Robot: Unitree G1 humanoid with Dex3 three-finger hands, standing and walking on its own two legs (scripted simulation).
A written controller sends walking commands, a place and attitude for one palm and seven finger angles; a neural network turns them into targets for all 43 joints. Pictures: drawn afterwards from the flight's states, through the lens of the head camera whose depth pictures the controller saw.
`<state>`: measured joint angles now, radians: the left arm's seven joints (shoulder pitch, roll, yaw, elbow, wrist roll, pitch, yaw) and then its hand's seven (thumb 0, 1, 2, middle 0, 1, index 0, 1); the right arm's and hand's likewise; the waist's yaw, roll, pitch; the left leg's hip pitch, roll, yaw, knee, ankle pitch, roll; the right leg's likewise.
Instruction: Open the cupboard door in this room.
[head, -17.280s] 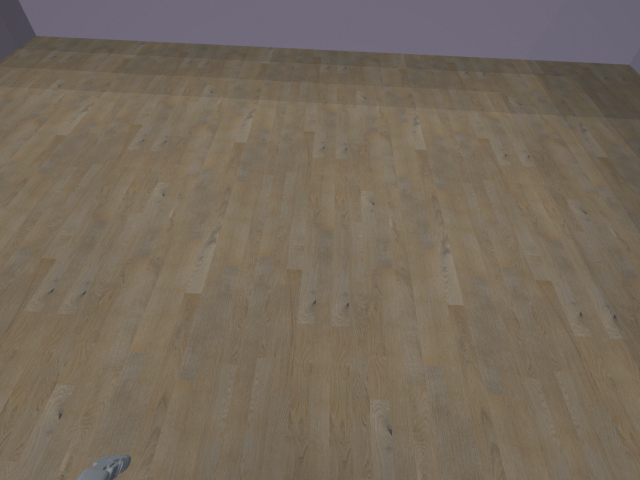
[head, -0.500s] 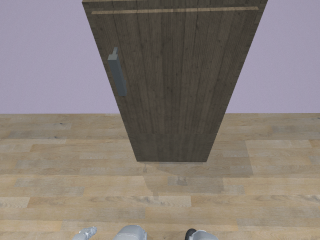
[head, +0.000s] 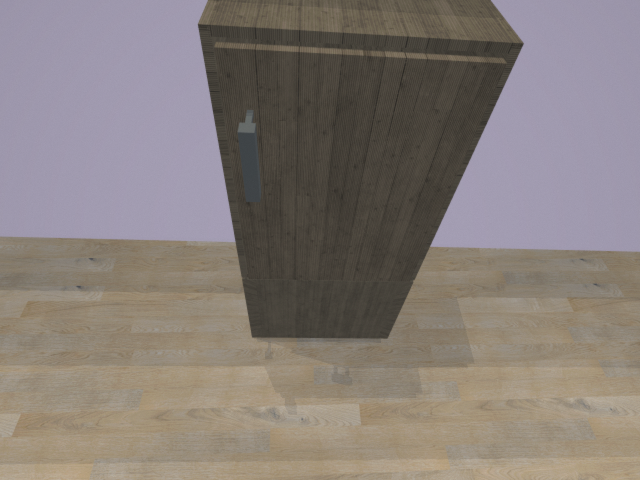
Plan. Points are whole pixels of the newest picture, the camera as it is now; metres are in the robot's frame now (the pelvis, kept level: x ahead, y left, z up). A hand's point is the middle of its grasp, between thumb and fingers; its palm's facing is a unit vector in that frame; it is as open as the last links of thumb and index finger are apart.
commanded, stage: come to a stop and stand still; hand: left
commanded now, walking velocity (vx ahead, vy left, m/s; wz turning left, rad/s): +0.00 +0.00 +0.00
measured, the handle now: (251, 157) +0.60 +0.14 +0.04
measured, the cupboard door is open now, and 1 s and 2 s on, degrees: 0 0 0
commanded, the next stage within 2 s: look again from close up in 0.68 s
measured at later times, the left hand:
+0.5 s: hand out of the picture +0.07 +0.12 -0.17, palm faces +0.04 -0.96 -0.27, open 7.3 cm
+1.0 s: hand out of the picture +0.01 +0.13 -0.18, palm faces +0.05 -0.97 -0.22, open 7.4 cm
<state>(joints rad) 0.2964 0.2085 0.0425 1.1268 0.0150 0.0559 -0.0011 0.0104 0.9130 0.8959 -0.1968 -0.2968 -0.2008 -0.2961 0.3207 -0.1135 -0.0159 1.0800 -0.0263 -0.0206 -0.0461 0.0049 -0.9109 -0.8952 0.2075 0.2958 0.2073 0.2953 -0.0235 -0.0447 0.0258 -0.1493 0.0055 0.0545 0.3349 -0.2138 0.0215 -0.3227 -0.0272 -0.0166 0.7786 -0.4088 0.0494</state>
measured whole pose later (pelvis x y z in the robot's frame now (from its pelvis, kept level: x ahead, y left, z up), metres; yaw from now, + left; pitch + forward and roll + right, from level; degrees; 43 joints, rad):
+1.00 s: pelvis +0.01 -0.05 -0.01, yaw +1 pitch -1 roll +1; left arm 0.27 0.17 0.02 1.11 0.01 -0.01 0.02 0.01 0.91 0.90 -0.20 -0.30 -0.21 -0.30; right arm 0.24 -0.17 0.01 1.11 -0.02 -0.01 -0.04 0.00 -0.91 -0.90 0.20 0.30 0.20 0.29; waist 0.01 0.01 0.04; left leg -0.15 0.07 0.01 0.46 -0.30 -0.06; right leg -0.17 0.01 -0.05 0.50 -0.32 -0.04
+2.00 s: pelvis +0.08 -0.03 -0.01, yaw +1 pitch +0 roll -1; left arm 0.33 0.15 0.04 1.11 0.01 0.03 0.04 0.01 0.91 0.90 -0.20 -0.30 -0.21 -0.30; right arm 0.18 -0.15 -0.01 1.04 -0.01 -0.04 -0.06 0.00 -0.92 -0.90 0.20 0.30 0.20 0.29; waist 0.02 -0.04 0.08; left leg -0.22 0.02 0.11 0.54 -0.32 0.04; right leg -0.32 -0.02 -0.03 0.92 -0.54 0.01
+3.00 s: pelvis +0.04 -0.06 -0.01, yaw +3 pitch +0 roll +1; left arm 0.26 0.14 0.02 1.09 0.02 0.01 0.03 0.01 0.93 0.90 -0.20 -0.30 -0.20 -0.30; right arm 0.28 -0.15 -0.01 1.08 -0.01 0.00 -0.03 0.01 -0.93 -0.90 0.21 0.30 0.21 0.29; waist 0.01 0.00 0.04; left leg -0.20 -0.02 0.06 0.45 -0.25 0.02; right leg -0.21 -0.03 -0.03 0.51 -0.29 -0.01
